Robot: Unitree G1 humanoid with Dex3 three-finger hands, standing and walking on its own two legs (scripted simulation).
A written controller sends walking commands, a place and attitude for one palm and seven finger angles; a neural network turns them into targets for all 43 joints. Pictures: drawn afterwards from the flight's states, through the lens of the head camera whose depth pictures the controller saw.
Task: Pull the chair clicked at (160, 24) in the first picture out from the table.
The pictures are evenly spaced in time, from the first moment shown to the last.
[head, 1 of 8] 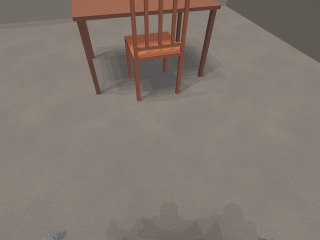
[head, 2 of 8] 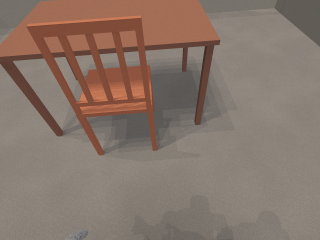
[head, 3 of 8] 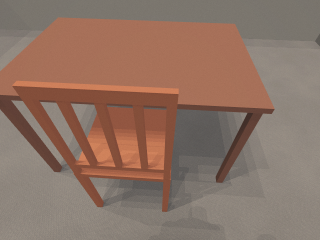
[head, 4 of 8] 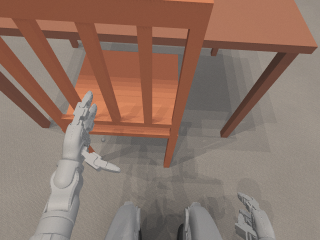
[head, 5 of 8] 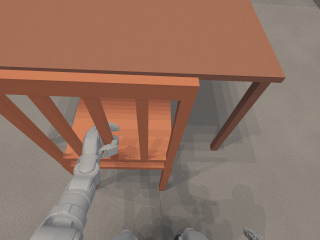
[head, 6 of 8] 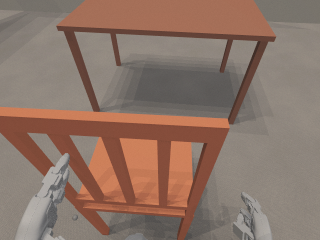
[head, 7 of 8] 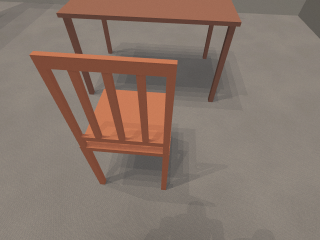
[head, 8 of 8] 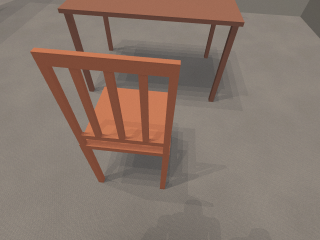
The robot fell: no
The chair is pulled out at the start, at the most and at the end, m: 0.00 0.66 0.64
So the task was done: yes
